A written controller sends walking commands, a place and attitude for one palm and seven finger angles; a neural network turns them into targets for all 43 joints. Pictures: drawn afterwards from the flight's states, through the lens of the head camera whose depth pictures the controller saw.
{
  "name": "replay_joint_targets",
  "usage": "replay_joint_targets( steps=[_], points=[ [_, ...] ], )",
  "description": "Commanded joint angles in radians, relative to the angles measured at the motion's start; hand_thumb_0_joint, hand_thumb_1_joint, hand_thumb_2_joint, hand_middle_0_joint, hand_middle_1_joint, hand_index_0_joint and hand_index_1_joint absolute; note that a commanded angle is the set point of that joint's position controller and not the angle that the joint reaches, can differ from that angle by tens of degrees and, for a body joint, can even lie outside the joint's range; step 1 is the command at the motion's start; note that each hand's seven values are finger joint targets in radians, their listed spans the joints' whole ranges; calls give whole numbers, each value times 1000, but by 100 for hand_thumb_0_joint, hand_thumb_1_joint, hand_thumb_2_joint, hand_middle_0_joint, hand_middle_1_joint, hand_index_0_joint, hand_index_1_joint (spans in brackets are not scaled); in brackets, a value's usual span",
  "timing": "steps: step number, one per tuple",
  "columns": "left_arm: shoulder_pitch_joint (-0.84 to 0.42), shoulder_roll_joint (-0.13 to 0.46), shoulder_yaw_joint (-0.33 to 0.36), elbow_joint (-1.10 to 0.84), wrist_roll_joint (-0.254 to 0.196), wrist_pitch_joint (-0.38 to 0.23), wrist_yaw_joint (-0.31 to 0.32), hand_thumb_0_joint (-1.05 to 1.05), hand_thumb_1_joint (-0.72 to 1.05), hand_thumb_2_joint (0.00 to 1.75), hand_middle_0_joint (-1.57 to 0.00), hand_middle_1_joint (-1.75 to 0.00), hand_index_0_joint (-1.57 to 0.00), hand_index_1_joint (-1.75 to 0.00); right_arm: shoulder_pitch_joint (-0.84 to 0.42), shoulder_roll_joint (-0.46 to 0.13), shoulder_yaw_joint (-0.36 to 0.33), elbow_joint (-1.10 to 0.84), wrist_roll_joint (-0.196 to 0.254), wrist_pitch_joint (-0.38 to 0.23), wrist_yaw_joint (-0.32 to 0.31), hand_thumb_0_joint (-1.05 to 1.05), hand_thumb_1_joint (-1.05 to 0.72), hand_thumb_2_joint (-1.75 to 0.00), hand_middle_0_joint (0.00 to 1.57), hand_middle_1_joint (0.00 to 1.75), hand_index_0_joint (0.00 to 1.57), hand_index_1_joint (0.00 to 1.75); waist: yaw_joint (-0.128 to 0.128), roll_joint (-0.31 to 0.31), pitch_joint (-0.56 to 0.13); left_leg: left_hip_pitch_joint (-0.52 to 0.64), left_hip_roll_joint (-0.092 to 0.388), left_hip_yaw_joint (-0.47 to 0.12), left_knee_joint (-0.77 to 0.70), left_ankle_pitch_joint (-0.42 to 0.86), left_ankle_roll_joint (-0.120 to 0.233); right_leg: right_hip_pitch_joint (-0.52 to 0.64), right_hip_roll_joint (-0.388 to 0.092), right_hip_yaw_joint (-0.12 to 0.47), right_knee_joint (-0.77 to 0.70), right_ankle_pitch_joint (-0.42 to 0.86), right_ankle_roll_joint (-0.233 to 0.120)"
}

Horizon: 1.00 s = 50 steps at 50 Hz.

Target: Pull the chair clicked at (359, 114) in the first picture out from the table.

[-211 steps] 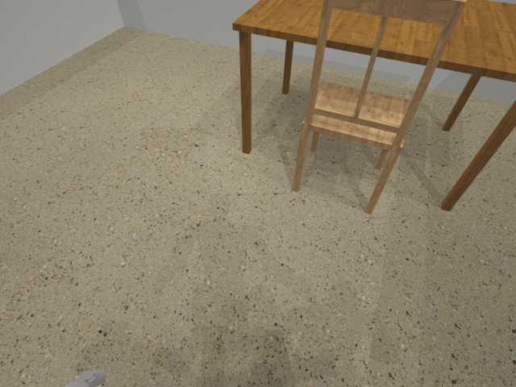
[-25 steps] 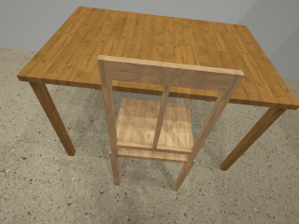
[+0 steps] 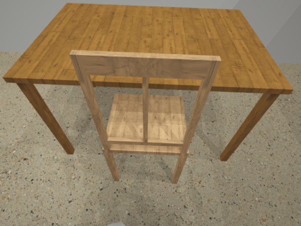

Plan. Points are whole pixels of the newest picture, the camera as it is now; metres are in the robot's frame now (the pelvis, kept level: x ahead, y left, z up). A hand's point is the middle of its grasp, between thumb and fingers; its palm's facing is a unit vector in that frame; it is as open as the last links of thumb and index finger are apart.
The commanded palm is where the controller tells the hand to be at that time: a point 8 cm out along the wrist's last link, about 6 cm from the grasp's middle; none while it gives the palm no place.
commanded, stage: come to a stop and stand still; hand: left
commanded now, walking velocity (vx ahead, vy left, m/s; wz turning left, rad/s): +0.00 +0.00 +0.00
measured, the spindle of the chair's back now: (145, 114) +0.49 +0.05 -0.05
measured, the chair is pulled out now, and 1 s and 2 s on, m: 0.00 0.00 0.00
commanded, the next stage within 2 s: look again from close up in 0.36 s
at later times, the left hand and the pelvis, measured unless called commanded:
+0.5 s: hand out of the picture +0.03 +0.17 -0.15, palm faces +0.03 -0.97 -0.23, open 7.3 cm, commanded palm none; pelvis -0.01 -0.02 +0.01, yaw +1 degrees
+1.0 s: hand out of the picture +0.00 +0.17 -0.16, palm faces +0.03 -0.98 -0.19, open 7.3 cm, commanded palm none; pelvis +0.00 +0.00 +0.02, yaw +1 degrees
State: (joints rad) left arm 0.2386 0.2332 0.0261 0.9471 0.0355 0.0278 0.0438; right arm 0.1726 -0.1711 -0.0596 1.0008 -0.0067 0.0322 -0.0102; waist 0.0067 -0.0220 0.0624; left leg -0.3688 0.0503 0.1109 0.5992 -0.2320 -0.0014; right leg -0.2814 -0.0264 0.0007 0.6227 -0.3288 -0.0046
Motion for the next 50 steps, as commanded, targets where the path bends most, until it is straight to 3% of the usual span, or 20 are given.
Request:
replay_joint_targets(
  steps=[1,2,4,6,7,9,11,13,16,20,25,32,50],
  points=[
    [-13,168,19,-110,-5,-28,8,0,90,90,-20,-30,-20,-30,19,-66,-23,-94,-11,-4,18,0,-90,-90,20,30,20,30,-40,-94,-41,61,-53,-73,137,-93,-16,-155,-180,248,-344,-164,-109],
    [-35,165,27,-119,-9,-31,12,0,90,90,-20,-30,-20,-30,34,-85,-25,-97,-10,-7,14,0,-90,-90,20,30,20,30,-39,-143,-42,17,-45,-105,171,-96,-9,-106,-203,253,-336,-112,-127],
    [-43,144,20,-123,-12,-32,13,0,90,90,-20,-30,-20,-30,43,-80,-17,-89,-8,-6,16,0,-90,-90,20,30,20,30,-36,-140,-43,44,-40,-101,156,-108,-8,-84,-199,223,-318,-77,-137],
    [-42,131,22,-125,-13,-31,14,0,90,90,-20,-30,-20,-30,66,-79,-11,-83,-6,-21,14,0,-90,-90,20,30,20,30,-41,-148,-32,84,-47,-93,13,-44,-4,-66,-170,171,-244,26,-109],
    [-35,121,18,-120,-15,-32,15,0,90,90,-20,-30,-20,-30,70,-81,-6,-75,-4,-28,13,0,-90,-90,20,30,20,30,-41,-120,-28,116,-36,-116,-59,12,3,-70,-144,142,-207,61,-81],
    [-9,81,8,-107,-20,-34,12,0,90,90,-20,-30,-20,-30,65,-101,6,-65,-9,-38,11,0,-90,-90,20,30,20,30,-19,61,-19,134,37,-207,-170,103,37,-63,-60,70,-152,55,-29],
    [39,76,5,-77,-22,-39,9,0,90,90,-20,-30,-20,-30,29,-114,8,-56,-8,-40,9,0,-90,-90,20,30,20,30,7,157,-39,85,66,-263,-210,125,61,14,-38,20,-141,77,-6],
    [54,76,3,-59,-23,-43,7,0,90,90,-20,-30,-20,-30,18,-109,10,-56,-5,-36,8,0,-90,-90,20,30,20,30,12,93,-38,69,51,-245,-210,58,51,43,-45,39,-177,76,-10],
    [38,77,3,-50,-23,-49,6,0,90,90,-20,-30,-20,-30,46,-100,12,-39,-8,-31,8,0,-90,-90,20,30,20,30,-5,-3,-43,94,9,-197,-182,-9,27,20,-82,96,-248,16,-27],
    [28,73,3,-37,-21,-54,5,0,90,90,-20,-30,-20,-30,70,-88,13,-11,-8,-31,9,0,-90,-90,20,30,20,30,-18,-30,-39,141,-1,-176,-180,-5,18,-16,-95,109,-286,-18,-30],
    [43,60,-1,-5,-22,-58,3,0,90,90,-20,-30,-20,-30,69,-84,19,15,-5,-37,8,0,-90,-90,20,30,20,30,-15,23,-18,156,11,-182,-211,15,20,-20,-86,97,-282,20,-25],
    [83,49,-8,46,-23,-65,2,0,90,90,-20,-30,-20,-30,72,-84,27,47,1,-45,5,0,-90,-90,20,30,20,30,-7,18,-36,183,19,-183,-222,86,25,21,-83,83,-268,120,-19],
    [136,22,-21,96,-23,-60,3,0,90,90,-20,-30,-20,-30,86,-76,32,97,7,-51,-3,0,-90,-90,20,30,20,30,-2,19,2,196,27,-191,-258,88,34,35,-70,61,-266,136,-11]
  ],
)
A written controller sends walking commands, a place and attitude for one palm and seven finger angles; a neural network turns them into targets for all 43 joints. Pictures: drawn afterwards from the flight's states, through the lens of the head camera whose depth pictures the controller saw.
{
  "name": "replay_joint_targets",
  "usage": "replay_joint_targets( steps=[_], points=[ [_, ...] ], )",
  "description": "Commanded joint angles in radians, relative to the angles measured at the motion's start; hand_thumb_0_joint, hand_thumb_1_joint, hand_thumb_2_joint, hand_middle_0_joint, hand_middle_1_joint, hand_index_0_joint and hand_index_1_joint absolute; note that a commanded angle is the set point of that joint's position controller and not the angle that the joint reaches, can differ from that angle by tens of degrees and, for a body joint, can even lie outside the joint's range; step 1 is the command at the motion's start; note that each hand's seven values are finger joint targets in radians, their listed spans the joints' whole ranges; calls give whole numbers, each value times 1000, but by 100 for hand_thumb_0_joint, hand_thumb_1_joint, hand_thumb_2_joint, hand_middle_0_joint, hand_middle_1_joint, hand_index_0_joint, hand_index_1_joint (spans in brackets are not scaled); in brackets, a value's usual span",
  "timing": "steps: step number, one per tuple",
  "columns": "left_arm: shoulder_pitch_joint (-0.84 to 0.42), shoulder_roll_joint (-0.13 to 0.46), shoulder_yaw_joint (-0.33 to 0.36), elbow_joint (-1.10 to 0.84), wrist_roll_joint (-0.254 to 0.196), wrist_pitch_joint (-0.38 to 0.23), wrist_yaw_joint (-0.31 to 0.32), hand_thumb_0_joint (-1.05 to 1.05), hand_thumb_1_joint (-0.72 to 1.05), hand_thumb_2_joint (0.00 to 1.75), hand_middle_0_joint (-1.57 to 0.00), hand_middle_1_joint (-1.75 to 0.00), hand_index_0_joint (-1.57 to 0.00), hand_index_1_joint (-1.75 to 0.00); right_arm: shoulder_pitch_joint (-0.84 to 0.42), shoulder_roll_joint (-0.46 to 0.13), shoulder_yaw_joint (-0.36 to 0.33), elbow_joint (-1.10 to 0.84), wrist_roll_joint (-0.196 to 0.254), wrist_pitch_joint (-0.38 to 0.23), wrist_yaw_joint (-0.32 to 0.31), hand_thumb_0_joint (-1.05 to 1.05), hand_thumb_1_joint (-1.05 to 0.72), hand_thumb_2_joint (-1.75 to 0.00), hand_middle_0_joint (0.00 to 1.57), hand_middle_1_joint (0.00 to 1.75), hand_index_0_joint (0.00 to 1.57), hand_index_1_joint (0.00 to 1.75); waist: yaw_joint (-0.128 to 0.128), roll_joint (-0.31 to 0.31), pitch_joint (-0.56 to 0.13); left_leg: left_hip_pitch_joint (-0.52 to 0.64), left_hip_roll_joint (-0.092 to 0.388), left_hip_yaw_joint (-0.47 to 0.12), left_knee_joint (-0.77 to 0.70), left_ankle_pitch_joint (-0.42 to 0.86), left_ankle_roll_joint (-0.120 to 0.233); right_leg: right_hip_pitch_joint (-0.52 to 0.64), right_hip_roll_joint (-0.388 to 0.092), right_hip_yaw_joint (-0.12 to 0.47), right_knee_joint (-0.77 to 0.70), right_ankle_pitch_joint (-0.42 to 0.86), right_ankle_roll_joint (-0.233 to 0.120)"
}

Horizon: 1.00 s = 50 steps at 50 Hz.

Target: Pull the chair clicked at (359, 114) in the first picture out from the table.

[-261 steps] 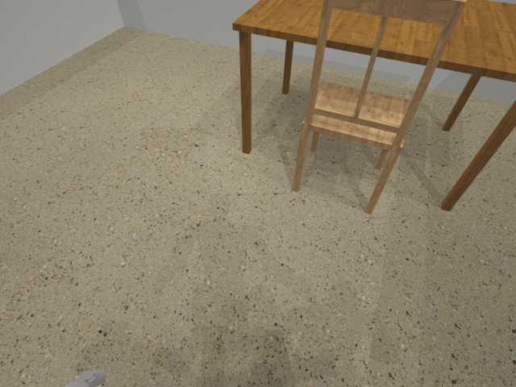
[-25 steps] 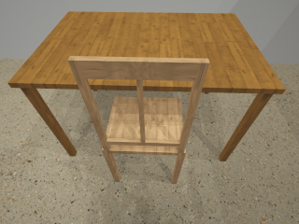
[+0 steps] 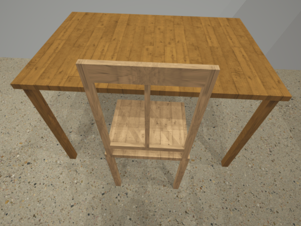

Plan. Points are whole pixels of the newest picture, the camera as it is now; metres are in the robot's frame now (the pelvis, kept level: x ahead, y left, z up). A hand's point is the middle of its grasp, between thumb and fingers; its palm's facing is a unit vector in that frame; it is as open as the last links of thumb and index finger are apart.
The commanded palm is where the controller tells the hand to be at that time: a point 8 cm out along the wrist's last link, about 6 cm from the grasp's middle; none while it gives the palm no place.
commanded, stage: look again from close up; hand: left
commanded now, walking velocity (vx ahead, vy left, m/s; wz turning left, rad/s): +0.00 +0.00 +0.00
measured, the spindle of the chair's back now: (147, 120) +0.49 +0.05 -0.07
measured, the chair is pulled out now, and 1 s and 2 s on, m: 0.00 0.00 0.00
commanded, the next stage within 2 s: shuffle to correct the standing spot in 0.14 s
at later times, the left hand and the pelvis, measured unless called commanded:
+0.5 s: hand out of the picture +0.00 +0.19 -0.18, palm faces +0.03 -0.98 -0.19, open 7.3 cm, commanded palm none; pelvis +0.02 +0.02 +0.00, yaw +0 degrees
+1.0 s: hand out of the picture +0.04 +0.19 -0.17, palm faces +0.02 -0.97 -0.24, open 7.3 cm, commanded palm none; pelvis +0.01 +0.00 -0.01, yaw +1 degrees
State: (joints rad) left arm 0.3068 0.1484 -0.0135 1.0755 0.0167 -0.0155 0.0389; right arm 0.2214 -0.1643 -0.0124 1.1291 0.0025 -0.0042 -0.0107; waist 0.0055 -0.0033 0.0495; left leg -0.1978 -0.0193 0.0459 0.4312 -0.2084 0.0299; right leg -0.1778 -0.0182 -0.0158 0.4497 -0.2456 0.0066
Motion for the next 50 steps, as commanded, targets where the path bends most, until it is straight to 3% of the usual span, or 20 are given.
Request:
replay_joint_targets(
  steps=[1,13,16,20,22,24,26,28,31,34,37,41,42,43,44,46,50],
  points=[
    [71,105,18,-31,-4,-17,8,0,90,90,-20,-30,-20,-30,40,-81,-14,-29,-2,-15,-2,0,-90,-90,20,30,20,30,0,8,16,23,96,-128,-92,70,4,-66,-80,78,-91,60,-22],
    [90,95,19,-19,-3,-17,8,0,90,90,-20,-30,-20,-30,69,-76,-11,-18,-3,-18,-5,0,-90,-90,20,30,20,30,0,8,10,32,92,-128,-104,51,8,-42,-84,68,-93,55,-22],
    [93,112,28,-21,2,-14,4,0,90,90,-20,-30,-20,-30,75,-81,-16,-24,-8,-10,0,0,-90,-90,20,30,20,30,5,-3,42,-4,71,-117,-92,-106,8,-61,-96,92,-114,-103,-41],
    [97,133,45,-30,4,-8,-1,0,90,90,-20,-30,-20,-30,82,-74,-19,-43,-12,-3,4,0,-90,-90,20,30,20,30,9,-46,97,-70,42,-95,-44,-181,5,-89,-128,149,-147,-254,-70],
    [93,120,44,-28,2,-9,2,0,90,90,-20,-30,-20,-30,95,-61,-16,-43,-12,-8,2,0,-90,-90,20,30,20,30,-3,-46,92,-32,48,-96,-47,-89,5,-110,-124,135,-121,-166,-68],
    [86,90,34,-26,1,-12,3,0,90,90,-20,-30,-20,-30,125,-61,-12,-29,-5,-23,-3,0,-90,-90,20,30,20,30,-9,1,43,51,94,-133,-85,86,26,-101,-80,51,-37,34,-38],
    [109,66,24,-12,-2,-15,10,0,90,90,-20,-30,-20,-30,139,-74,-9,-15,-2,-36,-14,0,-90,-90,20,30,20,30,-2,27,-18,109,128,-148,-67,403,37,-41,-72,16,-5,164,-13],
    [121,73,25,-7,-8,-13,18,0,90,90,-20,-30,-20,-30,145,-80,-9,-8,1,-38,-24,0,-90,-90,20,30,20,30,0,45,-55,162,137,-137,-34,633,30,-7,-74,14,4,218,-9],
    [110,83,31,-14,-10,2,23,0,90,90,-20,-30,-20,-30,136,-89,-18,-14,3,-31,-33,0,-90,-90,20,30,20,30,-2,60,-25,174,155,-148,-37,718,23,-31,-68,9,18,180,-4],
    [91,87,36,-26,-9,14,22,0,90,90,-20,-30,-20,-30,115,-90,-25,-24,4,-23,-36,0,-90,-90,20,30,20,30,0,58,1,158,174,-166,-61,654,36,-63,-61,10,29,105,0],
    [79,86,41,-38,-5,21,20,0,90,90,-20,-30,-20,-30,97,-93,-32,-32,1,-16,-35,0,-90,-90,20,30,20,30,2,54,-8,122,186,-186,-84,498,51,-65,-58,17,35,45,1],
    [78,91,39,-37,-1,16,15,0,90,90,-20,-30,-20,-30,64,-81,-31,-40,-1,-15,-24,0,-90,-90,20,30,20,30,7,17,-18,61,141,-160,-93,238,32,-25,-72,43,-29,104,-6],
    [68,122,32,-28,15,2,46,0,90,90,-20,-30,-20,-30,63,-160,-31,-112,2,-20,-24,0,-90,-90,20,30,20,30,-13,-93,-62,63,174,-147,90,665,3,-31,-78,26,20,302,8],
    [58,110,33,-73,-3,-4,42,0,90,90,-20,-30,-20,-30,103,-134,-26,-133,-12,-25,-14,0,-90,-90,20,30,20,30,-11,-23,-157,54,155,-145,62,424,1,22,-74,28,49,81,-23],
    [45,122,35,-77,-3,-9,31,0,90,90,-20,-30,-20,-30,49,-118,-20,-135,-18,-27,-11,0,-90,-90,20,30,20,30,2,114,-145,35,125,-135,28,290,6,19,-81,47,23,69,-42],
    [30,125,30,-85,-3,-12,18,0,90,90,-20,-30,-20,-30,44,-101,-12,-157,-16,-22,-11,0,-90,-90,20,30,20,30,-9,74,-66,-32,107,-138,18,129,14,-29,-83,71,-4,48,-53],
    [6,125,23,-92,-1,-13,5,0,90,90,-20,-30,-20,-30,64,-99,-5,-166,-14,-14,-6,0,-90,-90,20,30,20,30,-21,-32,34,-70,84,-124,-14,-15,8,-95,-85,96,-53,-39,-61]
  ],
)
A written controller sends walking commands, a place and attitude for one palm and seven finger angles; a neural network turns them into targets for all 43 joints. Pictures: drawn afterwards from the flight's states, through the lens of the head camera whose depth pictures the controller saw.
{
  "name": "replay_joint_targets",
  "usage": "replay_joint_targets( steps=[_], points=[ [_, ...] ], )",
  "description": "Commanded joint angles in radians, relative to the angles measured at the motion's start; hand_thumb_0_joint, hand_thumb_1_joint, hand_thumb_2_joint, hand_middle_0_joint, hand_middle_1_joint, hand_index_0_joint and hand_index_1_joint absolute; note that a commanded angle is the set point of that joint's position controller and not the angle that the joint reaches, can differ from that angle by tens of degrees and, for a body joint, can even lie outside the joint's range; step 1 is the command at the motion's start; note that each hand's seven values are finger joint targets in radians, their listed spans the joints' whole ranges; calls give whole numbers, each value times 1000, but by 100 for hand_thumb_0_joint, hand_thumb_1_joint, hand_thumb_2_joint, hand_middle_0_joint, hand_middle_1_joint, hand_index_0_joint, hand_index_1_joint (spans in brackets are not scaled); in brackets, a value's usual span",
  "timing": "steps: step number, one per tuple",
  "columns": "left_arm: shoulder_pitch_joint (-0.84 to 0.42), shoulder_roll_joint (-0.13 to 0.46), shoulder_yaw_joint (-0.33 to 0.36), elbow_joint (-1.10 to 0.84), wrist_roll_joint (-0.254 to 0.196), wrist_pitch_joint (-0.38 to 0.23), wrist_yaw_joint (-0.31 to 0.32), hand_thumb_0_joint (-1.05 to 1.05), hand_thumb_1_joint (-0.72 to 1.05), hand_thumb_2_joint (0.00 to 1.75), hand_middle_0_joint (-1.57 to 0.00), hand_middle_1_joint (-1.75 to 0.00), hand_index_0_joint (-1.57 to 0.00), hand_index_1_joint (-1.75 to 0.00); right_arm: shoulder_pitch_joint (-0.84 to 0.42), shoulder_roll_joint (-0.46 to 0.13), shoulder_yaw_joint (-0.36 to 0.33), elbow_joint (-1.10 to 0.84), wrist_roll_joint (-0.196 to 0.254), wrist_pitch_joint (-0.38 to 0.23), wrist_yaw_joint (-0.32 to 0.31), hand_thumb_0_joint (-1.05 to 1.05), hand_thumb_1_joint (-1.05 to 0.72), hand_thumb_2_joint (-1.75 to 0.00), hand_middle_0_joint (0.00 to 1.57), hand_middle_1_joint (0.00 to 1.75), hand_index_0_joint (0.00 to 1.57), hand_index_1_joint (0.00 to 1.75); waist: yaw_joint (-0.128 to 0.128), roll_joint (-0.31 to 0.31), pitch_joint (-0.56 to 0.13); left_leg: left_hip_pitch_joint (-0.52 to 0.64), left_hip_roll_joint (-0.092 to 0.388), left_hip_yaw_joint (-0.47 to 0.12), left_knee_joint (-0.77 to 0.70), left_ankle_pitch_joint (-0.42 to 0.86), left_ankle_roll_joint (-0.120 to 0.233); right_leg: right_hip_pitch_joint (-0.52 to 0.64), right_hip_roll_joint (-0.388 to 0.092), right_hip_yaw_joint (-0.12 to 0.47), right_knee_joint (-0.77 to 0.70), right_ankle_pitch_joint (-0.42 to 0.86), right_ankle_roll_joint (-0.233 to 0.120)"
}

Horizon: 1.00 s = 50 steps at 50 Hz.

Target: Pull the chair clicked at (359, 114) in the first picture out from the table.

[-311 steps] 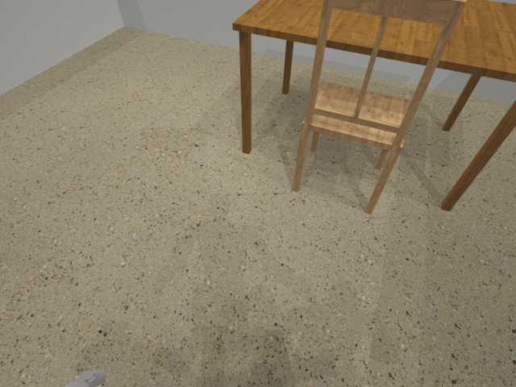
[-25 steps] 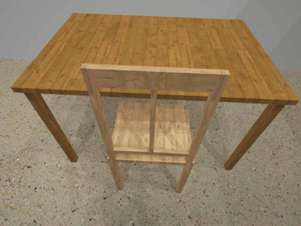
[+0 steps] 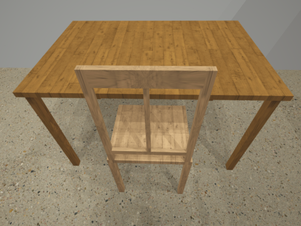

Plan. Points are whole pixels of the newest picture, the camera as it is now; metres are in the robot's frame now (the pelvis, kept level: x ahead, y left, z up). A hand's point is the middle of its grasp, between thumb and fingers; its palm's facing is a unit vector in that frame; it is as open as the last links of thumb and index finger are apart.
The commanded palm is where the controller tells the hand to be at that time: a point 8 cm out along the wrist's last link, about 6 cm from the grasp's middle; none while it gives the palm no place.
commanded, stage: come to a stop and stand still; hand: left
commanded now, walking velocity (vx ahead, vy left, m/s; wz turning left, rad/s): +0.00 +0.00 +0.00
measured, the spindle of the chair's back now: (147, 124) +0.48 +0.04 -0.06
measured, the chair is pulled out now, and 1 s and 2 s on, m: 0.00 0.00 0.00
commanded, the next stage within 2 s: look again from close up in 0.80 s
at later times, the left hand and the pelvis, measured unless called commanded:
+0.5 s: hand out of the picture +0.00 +0.14 -0.17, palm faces +0.01 -0.98 -0.19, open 7.3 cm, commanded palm none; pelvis +0.00 -0.03 +0.01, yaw +0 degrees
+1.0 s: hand out of the picture +0.01 +0.14 -0.17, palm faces +0.02 -0.98 -0.18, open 7.3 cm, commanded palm none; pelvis +0.01 -0.03 +0.01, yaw +0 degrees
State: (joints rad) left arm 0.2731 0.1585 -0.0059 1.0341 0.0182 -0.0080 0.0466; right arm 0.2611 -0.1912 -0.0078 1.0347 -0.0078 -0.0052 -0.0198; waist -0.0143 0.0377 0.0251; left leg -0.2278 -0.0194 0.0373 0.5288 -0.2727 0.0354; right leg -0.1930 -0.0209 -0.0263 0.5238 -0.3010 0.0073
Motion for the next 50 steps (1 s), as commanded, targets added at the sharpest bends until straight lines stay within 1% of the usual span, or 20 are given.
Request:
replay_joint_targets(
  steps=[1,3,4,7,10,11,15,18,19,23,25,28,31,33,34,38,39,43,44,50],
  points=[
    [34,118,15,-56,-3,-19,-5,0,90,90,-20,-30,-20,-30,28,-75,-9,-72,-4,-10,5,0,-90,-90,20,30,20,30,-5,-93,87,-48,77,-113,-122,-3,-2,-110,-84,114,-146,-58,-63],
    [32,124,15,-60,-3,-18,-8,0,90,90,-20,-30,-20,-30,35,-82,-8,-68,-7,-9,8,0,-90,-90,20,30,20,30,-7,-90,107,-42,72,-104,-133,-34,-5,-142,-80,119,-165,-124,-61],
    [35,126,17,-63,-2,-16,-10,0,90,90,-20,-30,-20,-30,32,-77,-8,-67,-7,-8,9,0,-90,-90,20,30,20,30,-1,-63,127,-52,70,-106,-148,-54,-4,-157,-76,120,-174,-147,-62],
    [47,130,18,-66,-3,-19,-12,0,90,90,-20,-30,-20,-30,34,-81,-6,-64,-7,-9,10,0,-90,-90,20,30,20,30,1,-95,105,-40,64,-93,-137,-32,-10,-150,-81,136,-186,-146,-60],
    [51,129,18,-63,-5,-21,-14,0,90,90,-20,-30,-20,-30,39,-76,-2,-52,-6,-12,9,0,-90,-90,20,30,20,30,4,-83,79,-17,65,-86,-137,-3,-13,-133,-88,134,-196,-119,-59],
    [54,131,17,-61,-6,-23,-14,0,90,90,-20,-30,-20,-30,40,-75,-1,-48,-5,-13,10,0,-90,-90,20,30,20,30,5,-95,66,-12,65,-81,-131,11,-15,-125,-89,137,-197,-106,-59],
    [63,127,14,-48,-8,-27,-14,0,90,90,-20,-30,-20,-30,46,-72,3,-25,-2,-19,7,0,-90,-90,20,30,20,30,9,-70,48,2,74,-80,-141,54,-16,-93,-87,130,-191,-35,-57],
    [77,121,12,-29,-11,-31,-14,0,90,90,-20,-30,-20,-30,52,-68,7,-2,-1,-25,4,0,-90,-90,20,30,20,30,14,-61,6,23,82,-77,-139,112,-17,-48,-90,123,-177,61,-55],
    [78,120,14,-26,-10,-31,-14,0,90,90,-20,-30,-20,-30,50,-58,7,4,2,-27,3,0,-90,-90,20,30,20,30,18,-55,17,19,84,-76,-145,117,-14,-40,-86,115,-177,80,-53],
    [93,111,10,0,-12,-34,-10,0,90,90,-20,-30,-20,-30,57,-57,9,31,3,-30,-1,0,-90,-90,20,30,20,30,19,-51,-9,36,91,-76,-139,168,-16,-4,-91,106,-159,183,-52],
    [94,108,9,8,-11,-32,-10,0,90,90,-20,-30,-20,-30,54,-56,10,42,4,-29,-3,0,-90,-90,20,30,20,30,20,-65,11,31,93,-72,-141,159,-17,-9,-89,101,-162,182,-49],
    [98,104,8,20,-12,-32,-8,0,90,90,-20,-30,-20,-30,61,-51,11,55,4,-30,-5,0,-90,-90,20,30,20,30,21,-38,10,39,97,-78,-147,184,-15,4,-85,96,-156,211,-48],
    [99,99,8,29,-10,-30,-8,0,90,90,-20,-30,-20,-30,55,-45,10,62,5,-28,-7,0,-90,-90,20,30,20,30,22,-54,43,31,98,-74,-150,171,-16,-10,-86,92,-165,203,-46],
    [103,96,8,31,-10,-30,-7,0,90,90,-20,-30,-20,-30,55,-45,10,64,4,-29,-8,0,-90,-90,20,30,20,30,22,-47,24,47,99,-75,-150,189,-15,-1,-86,93,-163,220,-45],
    [105,94,8,31,-9,-30,-7,0,90,90,-20,-30,-20,-30,51,-38,9,66,6,-28,-9,0,-90,-90,20,30,20,30,24,-53,38,44,100,-75,-155,179,-13,-5,-82,93,-169,215,-45],
    [104,91,7,38,-10,-29,-7,0,90,90,-20,-30,-20,-30,51,-47,10,71,4,-30,-10,0,-90,-90,20,30,20,30,22,-48,28,60,104,-78,-158,206,-12,2,-85,88,-162,239,-42],
    [100,91,8,37,-9,-28,-7,0,90,90,-20,-30,-20,-30,50,-40,9,72,6,-29,-11,0,-90,-90,20,30,20,30,23,-51,47,51,104,-78,-165,200,-11,-1,-81,86,-166,232,-43],
    [102,93,8,40,-9,-27,-7,0,90,90,-20,-30,-20,-30,46,-48,9,70,4,-30,-11,0,-90,-90,20,30,20,30,23,-45,31,67,105,-81,-166,210,-12,5,-84,87,-166,235,-42],
    [101,92,8,40,-9,-26,-8,0,90,90,-20,-30,-20,-30,44,-43,10,69,6,-29,-12,0,-90,-90,20,30,20,30,25,-56,53,56,105,-80,-175,191,-9,-1,-81,87,-175,216,-41],
    [101,93,9,39,-8,-25,-9,0,90,90,-20,-30,-20,-30,46,-52,9,67,5,-32,-12,0,-90,-90,20,30,20,30,24,-41,34,71,105,-85,-178,218,-9,7,-84,83,-169,225,-40]
  ],
)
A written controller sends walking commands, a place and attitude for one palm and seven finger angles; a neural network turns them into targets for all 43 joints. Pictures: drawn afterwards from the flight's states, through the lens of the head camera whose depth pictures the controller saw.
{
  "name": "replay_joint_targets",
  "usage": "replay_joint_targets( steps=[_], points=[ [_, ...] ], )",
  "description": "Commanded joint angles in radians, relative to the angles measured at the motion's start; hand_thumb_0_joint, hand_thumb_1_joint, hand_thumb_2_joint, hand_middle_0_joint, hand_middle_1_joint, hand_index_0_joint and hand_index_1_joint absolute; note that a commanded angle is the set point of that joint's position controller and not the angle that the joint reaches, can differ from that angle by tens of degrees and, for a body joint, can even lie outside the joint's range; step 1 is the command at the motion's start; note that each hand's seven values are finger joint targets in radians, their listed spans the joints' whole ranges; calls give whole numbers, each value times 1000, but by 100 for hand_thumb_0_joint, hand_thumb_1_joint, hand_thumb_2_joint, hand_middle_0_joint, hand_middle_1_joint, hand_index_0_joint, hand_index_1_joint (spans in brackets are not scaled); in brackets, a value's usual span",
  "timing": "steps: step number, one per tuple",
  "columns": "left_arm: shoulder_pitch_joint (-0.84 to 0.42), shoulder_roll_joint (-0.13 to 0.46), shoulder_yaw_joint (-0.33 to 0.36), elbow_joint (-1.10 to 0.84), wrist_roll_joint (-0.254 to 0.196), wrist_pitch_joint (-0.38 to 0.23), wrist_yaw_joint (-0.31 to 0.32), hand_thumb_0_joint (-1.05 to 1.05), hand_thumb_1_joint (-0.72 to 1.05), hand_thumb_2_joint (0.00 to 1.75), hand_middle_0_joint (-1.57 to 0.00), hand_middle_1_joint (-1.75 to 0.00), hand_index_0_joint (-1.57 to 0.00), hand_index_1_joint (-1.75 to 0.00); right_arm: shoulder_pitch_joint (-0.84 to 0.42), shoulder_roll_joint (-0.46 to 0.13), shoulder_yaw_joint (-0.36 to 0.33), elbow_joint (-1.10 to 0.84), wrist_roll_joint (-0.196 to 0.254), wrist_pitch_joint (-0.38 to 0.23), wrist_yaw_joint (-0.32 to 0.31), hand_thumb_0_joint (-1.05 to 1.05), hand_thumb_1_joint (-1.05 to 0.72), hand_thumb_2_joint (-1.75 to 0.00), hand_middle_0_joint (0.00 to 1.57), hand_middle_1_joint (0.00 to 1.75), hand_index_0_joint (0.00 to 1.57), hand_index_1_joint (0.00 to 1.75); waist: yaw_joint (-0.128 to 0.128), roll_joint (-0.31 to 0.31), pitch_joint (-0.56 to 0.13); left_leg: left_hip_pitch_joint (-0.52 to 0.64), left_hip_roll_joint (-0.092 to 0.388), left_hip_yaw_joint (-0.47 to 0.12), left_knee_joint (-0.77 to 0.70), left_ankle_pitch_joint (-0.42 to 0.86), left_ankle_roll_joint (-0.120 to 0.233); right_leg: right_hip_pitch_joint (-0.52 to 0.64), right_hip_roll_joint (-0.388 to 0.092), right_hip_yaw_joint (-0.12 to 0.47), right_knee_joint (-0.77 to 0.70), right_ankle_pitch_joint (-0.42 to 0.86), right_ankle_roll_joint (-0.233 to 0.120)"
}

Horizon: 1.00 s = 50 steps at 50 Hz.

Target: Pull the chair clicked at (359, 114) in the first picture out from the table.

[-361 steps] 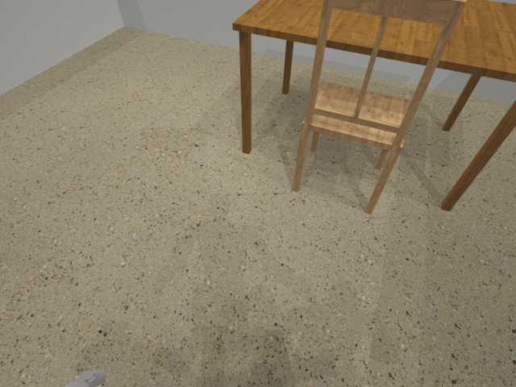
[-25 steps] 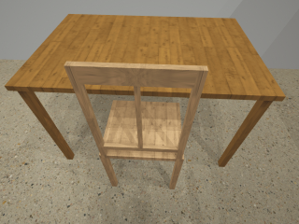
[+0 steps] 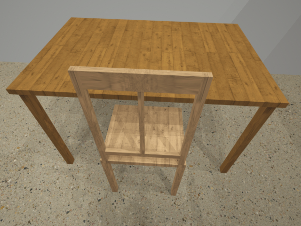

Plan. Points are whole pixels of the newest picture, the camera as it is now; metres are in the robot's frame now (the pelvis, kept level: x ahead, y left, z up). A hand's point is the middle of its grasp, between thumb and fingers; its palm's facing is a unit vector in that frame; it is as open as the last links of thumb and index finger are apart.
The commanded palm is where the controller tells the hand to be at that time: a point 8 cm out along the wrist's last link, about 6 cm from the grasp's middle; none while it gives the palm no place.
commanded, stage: look again from close up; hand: left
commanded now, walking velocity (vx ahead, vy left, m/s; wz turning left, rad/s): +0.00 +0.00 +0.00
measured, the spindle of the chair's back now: (141, 126) +0.47 +0.07 -0.07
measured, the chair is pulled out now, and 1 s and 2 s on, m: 0.00 0.00 0.00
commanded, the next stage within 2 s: raise the hand toward the chair's back in 1.88 s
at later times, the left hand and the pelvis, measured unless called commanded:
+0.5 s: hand out of the picture -0.02 +0.17 -0.17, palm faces +0.03 -0.98 -0.18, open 7.3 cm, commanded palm none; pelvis +0.00 +0.01 +0.00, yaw +0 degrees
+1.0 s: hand out of the picture -0.03 +0.17 -0.17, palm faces +0.04 -0.98 -0.17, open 7.3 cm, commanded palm none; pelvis -0.01 +0.01 +0.00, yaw +0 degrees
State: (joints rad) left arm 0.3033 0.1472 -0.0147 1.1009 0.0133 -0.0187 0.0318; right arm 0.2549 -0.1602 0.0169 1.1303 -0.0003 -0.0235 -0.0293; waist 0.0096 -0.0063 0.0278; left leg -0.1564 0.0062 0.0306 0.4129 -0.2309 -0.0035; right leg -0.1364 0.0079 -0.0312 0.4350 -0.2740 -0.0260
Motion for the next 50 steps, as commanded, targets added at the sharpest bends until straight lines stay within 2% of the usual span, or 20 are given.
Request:
replay_joint_targets(
  steps=[1,3,8,9,13,15,17,19,28,29,33,34,38,41,43,44,47,50],
  points=[
    [75,105,19,-27,-3,-15,7,0,90,90,-20,-30,-20,-30,54,-82,-16,-29,-3,-15,-2,0,-90,-90,20,30,20,30,1,-1,21,5,81,-80,-59,190,30,-43,-114,86,-78,212,-5],
    [76,104,18,-24,-4,-16,7,0,90,90,-20,-30,-20,-30,58,-82,-16,-26,-3,-15,-3,0,-90,-90,20,30,20,30,0,-3,8,15,83,-79,-58,202,31,-36,-116,85,-76,227,-6],
    [77,100,16,-21,-4,-11,7,0,90,90,-20,-30,-20,-30,59,-80,-15,-23,-2,-11,-3,0,-90,-90,20,30,20,30,1,3,46,-2,80,-84,-72,159,32,-59,-110,87,-90,163,-6],
    [76,97,17,-21,-3,-10,6,0,90,90,-20,-30,-20,-30,57,-73,-16,-25,-1,-10,-3,0,-90,-90,20,30,20,30,3,2,72,-15,79,-83,-81,132,33,-69,-106,85,-100,132,-5],
    [86,97,17,-21,-4,-12,7,0,90,90,-20,-30,-20,-30,67,-77,-16,-25,-2,-13,-2,0,-90,-90,20,30,20,30,2,-1,31,7,79,-87,-74,164,34,-54,-112,85,-91,158,-5],
    [86,96,15,-18,-4,-11,6,0,90,90,-20,-30,-20,-30,63,-78,-17,-23,-1,-11,-2,0,-90,-90,20,30,20,30,2,-4,50,-2,77,-85,-76,141,33,-67,-113,87,-98,138,-5],
    [85,96,17,-20,-4,-12,7,0,90,90,-20,-30,-20,-30,72,-76,-18,-23,-2,-13,-2,0,-90,-90,20,30,20,30,-1,-2,28,8,78,-86,-73,161,33,-58,-110,86,-89,156,-6],
    [86,91,18,-19,-4,-10,6,0,90,90,-20,-30,-20,-30,72,-68,-17,-21,0,-12,-3,0,-90,-90,20,30,20,30,3,-5,52,-7,78,-87,-82,139,36,-62,-107,81,-97,131,-5],
    [101,82,17,-15,-3,-9,8,0,90,90,-20,-30,-20,-30,87,-67,-18,-17,-1,-15,-4,0,-90,-90,20,30,20,30,2,3,34,8,80,-91,-81,153,39,-67,-110,80,-86,134,-4],
    [98,84,18,-14,-3,-8,7,0,90,90,-20,-30,-20,-30,82,-62,-17,-17,1,-13,-4,0,-90,-90,20,30,20,30,4,2,61,-6,79,-88,-87,133,39,-74,-106,76,-95,119,-5],
    [104,79,16,-13,-3,-9,7,0,90,90,-20,-30,-20,-30,88,-64,-19,-16,-1,-12,-3,0,-90,-90,20,30,20,30,1,-8,50,2,77,-90,-82,132,37,-83,-108,86,-93,118,-6],
    [102,79,16,-15,-3,-8,6,0,90,90,-20,-30,-20,-30,87,-58,-18,-16,1,-11,-4,0,-90,-90,20,30,20,30,3,-6,71,-8,78,-87,-89,115,39,-88,-105,81,-100,105,-6],
    [105,78,18,-16,-2,-9,7,0,90,90,-20,-30,-20,-30,96,-61,-19,-17,-1,-13,-4,0,-90,-90,20,30,20,30,1,-8,50,-2,78,-91,-82,138,37,-79,-106,81,-87,122,-6],
    [107,79,17,-17,-3,-8,7,0,90,90,-20,-30,-20,-30,94,-59,-18,-17,0,-12,-3,0,-90,-90,20,30,20,30,2,7,59,-10,75,-92,-86,111,37,-86,-106,84,-94,98,-7],
    [110,77,17,-16,-2,-9,8,0,90,90,-20,-30,-20,-30,97,-58,-19,-17,0,-12,-3,0,-90,-90,20,30,20,30,1,-7,46,-1,76,-90,-83,121,37,-85,-107,85,-92,107,-8],
    [106,77,18,-18,-3,-8,6,0,90,90,-20,-30,-20,-30,93,-52,-19,-14,1,-11,-4,0,-90,-90,20,30,20,30,3,-11,71,-15,75,-86,-87,100,37,-89,-105,81,-103,88,-7],
    [111,76,18,-19,-2,-9,8,0,90,90,-20,-30,-20,-30,97,-55,-20,-16,0,-12,-3,0,-90,-90,20,30,20,30,1,-8,49,-4,75,-91,-81,119,37,-86,-106,84,-92,104,-8],
    [111,75,17,-19,-2,-9,8,0,90,90,-20,-30,-20,-30,97,-53,-18,-15,1,-12,-3,0,-90,-90,20,30,20,30,1,3,66,-16,73,-89,-81,121,36,-91,-106,86,-94,107,-10]
  ],
)
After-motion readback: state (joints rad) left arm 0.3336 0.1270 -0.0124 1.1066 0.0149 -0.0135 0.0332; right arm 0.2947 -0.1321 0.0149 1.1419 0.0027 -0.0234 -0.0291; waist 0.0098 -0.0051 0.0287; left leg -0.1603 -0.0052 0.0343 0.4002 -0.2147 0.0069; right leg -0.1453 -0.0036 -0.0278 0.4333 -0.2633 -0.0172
